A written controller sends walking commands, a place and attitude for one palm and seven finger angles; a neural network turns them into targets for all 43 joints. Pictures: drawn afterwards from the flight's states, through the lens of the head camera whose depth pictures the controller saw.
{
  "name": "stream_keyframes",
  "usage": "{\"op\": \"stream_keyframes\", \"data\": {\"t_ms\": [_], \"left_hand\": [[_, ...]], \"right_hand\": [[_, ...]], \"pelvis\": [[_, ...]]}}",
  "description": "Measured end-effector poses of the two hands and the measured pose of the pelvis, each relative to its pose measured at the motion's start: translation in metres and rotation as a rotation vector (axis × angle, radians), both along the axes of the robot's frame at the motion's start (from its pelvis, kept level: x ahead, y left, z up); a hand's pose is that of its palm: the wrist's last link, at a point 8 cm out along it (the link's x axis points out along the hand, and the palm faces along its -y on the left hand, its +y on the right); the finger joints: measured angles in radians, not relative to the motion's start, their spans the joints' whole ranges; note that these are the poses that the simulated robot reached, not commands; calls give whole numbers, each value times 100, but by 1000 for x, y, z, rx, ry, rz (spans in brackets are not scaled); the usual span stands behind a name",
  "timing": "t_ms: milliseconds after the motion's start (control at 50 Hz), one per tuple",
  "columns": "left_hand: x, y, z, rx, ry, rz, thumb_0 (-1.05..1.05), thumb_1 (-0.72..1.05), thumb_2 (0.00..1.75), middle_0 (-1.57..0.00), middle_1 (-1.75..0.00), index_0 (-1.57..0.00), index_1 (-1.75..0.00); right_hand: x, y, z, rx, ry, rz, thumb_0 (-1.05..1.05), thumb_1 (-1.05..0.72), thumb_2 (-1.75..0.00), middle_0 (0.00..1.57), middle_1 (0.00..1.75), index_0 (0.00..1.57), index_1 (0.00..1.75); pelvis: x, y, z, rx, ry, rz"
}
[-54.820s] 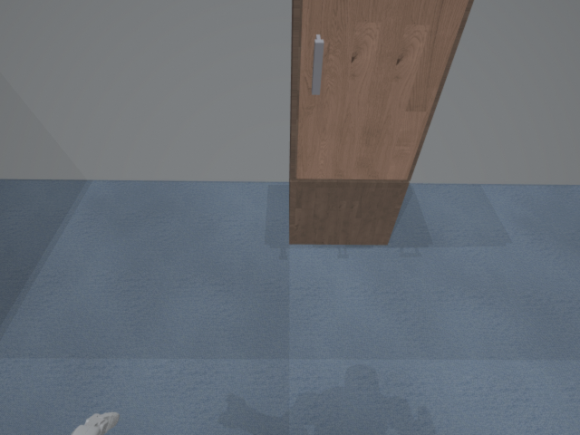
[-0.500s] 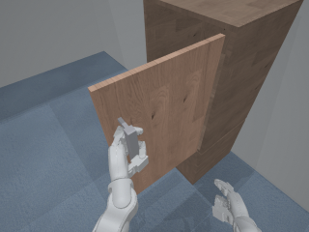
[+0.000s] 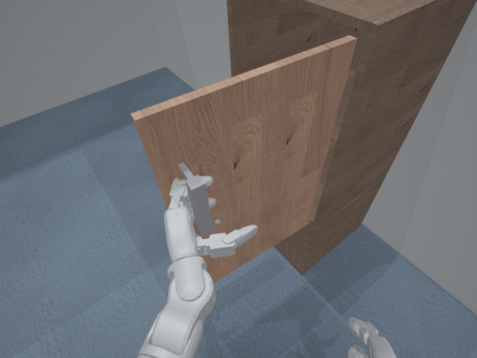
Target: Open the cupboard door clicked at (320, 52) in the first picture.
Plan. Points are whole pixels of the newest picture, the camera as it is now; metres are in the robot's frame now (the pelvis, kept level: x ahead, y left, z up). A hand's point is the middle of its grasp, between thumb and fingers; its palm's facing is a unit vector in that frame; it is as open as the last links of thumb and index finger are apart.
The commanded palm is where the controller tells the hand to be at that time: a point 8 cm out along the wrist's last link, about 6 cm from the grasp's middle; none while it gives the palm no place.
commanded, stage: open thumb and fingers to let go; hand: left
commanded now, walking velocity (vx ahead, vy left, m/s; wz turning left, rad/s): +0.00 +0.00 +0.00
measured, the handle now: (195, 200) +0.35 +0.09 +0.09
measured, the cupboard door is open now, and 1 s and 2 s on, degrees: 85 91 90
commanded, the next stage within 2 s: slide the hand sideways off the handle in 0.36 s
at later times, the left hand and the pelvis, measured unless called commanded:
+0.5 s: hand (216, 222) +0.31 +0.05 +0.09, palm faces +0.27 -0.96 -0.03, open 14.8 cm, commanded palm +0.26 +0.08 +0.09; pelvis -0.02 +0.01 +0.00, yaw +0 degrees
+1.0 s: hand (218, 253) +0.25 +0.05 +0.09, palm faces -0.17 -0.99 -0.01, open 16.2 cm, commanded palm +0.23 +0.11 +0.09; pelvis -0.02 +0.02 +0.00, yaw -2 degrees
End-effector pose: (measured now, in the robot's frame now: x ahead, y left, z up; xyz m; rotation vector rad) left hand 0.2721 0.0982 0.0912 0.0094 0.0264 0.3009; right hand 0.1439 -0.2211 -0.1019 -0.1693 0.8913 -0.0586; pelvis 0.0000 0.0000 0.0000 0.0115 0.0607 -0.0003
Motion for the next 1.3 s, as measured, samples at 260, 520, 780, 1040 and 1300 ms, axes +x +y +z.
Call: {"op": "stream_keyframes", "data": {"t_ms": [260,520,780,1040,1300], "left_hand": [[1,-2,4,14,-20,-11,-1,-47,31,-25,-90,-25,-89],[-2,5,3,36,-30,-70,-1,-50,30,-39,-62,-34,-66],[-16,7,0,-32,-35,-510,-1,-51,30,-18,-34,-16,-36],[-32,8,-2,1,-40,-469,-1,-50,30,-18,-33,-17,-31],[-53,30,-1,9,-14,-421,-1,-50,30,-19,-32,-19,-32]], "right_hand": [[12,14,13,9,-75,15,1,-90,-90,20,30,20,30],[15,37,10,36,-69,76,1,-90,-90,20,30,20,30],[-12,33,15,26,-131,10,1,-90,-90,20,30,20,30],[-6,31,25,41,-159,4,1,-90,-90,20,30,20,30],[26,18,31,30,-212,27,1,-90,-90,20,30,20,30]], "pelvis": [[-7,7,1,-8,-12,-3],[-16,14,-1,-9,-14,9],[-23,26,0,-8,-33,-7],[-16,22,2,0,-37,-42],[0,8,2,4,-21,-29]]}}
